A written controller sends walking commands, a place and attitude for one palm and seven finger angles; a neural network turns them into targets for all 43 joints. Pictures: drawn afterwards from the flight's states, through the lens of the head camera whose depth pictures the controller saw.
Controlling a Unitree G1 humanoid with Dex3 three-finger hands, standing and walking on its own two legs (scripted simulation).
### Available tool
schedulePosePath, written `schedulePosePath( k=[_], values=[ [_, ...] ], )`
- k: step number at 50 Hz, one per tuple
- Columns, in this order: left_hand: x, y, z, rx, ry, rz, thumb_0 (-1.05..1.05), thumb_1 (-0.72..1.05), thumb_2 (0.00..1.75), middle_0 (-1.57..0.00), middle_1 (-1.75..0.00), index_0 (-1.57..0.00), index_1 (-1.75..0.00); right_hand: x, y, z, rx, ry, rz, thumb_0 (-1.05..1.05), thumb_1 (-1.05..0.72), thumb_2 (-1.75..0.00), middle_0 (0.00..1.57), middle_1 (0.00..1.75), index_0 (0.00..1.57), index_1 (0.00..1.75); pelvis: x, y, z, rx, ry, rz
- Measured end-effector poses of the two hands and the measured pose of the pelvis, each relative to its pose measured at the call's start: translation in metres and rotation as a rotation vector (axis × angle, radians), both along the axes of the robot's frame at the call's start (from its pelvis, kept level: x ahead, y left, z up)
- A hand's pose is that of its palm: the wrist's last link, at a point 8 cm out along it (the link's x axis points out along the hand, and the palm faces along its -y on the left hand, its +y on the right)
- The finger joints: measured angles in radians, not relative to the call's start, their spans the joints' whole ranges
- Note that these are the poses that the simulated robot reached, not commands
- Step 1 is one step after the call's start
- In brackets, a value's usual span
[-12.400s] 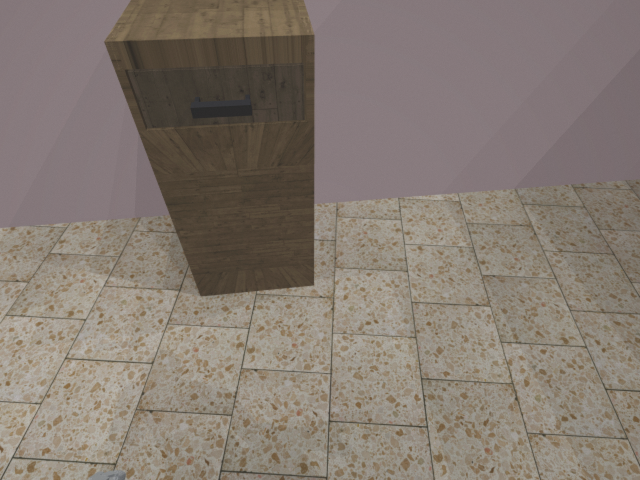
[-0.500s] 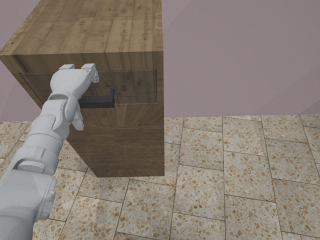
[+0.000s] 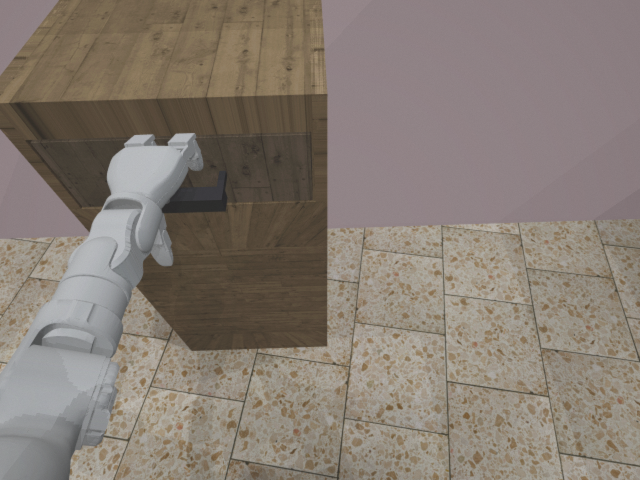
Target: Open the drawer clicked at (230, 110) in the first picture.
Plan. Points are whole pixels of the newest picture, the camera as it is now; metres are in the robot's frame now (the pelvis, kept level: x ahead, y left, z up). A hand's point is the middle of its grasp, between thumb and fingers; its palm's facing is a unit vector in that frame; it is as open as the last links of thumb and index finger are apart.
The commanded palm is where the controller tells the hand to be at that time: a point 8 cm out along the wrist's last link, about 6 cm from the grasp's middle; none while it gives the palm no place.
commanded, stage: lower the fingers behind the handle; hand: left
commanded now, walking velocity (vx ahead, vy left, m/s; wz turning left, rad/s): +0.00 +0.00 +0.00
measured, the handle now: (181, 189) +0.51 +0.21 +0.04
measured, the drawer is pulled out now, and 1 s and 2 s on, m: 0.00 0.00 0.00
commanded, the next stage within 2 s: close the thumb around the handle in 1.24 s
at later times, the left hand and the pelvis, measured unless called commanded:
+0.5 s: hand (166, 216) +0.46 +0.22 +0.04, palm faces -0.05 -0.03 -1.00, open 13.8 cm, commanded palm +0.45 +0.22 +0.10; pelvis +0.00 +0.00 -0.01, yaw +0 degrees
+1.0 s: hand (173, 222) +0.46 +0.22 +0.01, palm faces -0.06 -0.03 -1.00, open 13.8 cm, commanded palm +0.44 +0.22 +0.07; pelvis +0.00 +0.00 -0.01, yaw -1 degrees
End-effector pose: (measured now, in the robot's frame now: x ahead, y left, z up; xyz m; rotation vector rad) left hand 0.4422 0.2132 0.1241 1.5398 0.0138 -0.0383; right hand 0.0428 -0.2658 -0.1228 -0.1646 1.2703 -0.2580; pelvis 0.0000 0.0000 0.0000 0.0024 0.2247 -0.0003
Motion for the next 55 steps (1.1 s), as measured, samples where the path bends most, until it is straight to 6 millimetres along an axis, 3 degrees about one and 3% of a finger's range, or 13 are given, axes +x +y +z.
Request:
schedulePosePath(
  k=[8,22,44,55],
  values=[
    [0.003,0.009,-0.010,0.013,0.028,0.064,0.00,-0.49,0.30,-0.32,-1.20,-0.32,-1.20,-0.011,-0.001,-0.001,-0.004,0.020,-0.023,0.00,-0.91,-0.90,0.20,0.30,0.20,0.30,0.000,0.000,-0.001,-0.002,0.012,-0.004],
    [0.002,0.008,-0.030,-0.002,0.021,0.033,0.00,-0.49,0.30,-0.32,-1.20,-0.32,-1.20,-0.018,-0.009,0.000,-0.035,0.034,-0.026,0.00,-0.91,-0.90,0.20,0.30,0.20,0.30,-0.002,-0.001,-0.005,-0.005,0.038,-0.004],
    [0.005,0.008,-0.055,0.013,0.037,0.054,0.00,-0.49,0.30,-0.32,-1.21,-0.32,-1.21,-0.030,-0.002,-0.008,-0.028,0.060,-0.034,0.00,-0.91,-0.90,0.20,0.30,0.20,0.30,-0.004,0.002,-0.013,-0.011,0.078,-0.005],
    [0.002,0.007,-0.054,0.004,0.018,0.048,0.00,-0.49,0.30,-0.32,-1.20,-0.32,-1.20,-0.036,-0.001,-0.008,-0.029,0.067,-0.046,0.00,-0.91,-0.90,0.20,0.30,0.20,0.30,-0.004,0.004,-0.014,-0.014,0.077,-0.008]
  ],
)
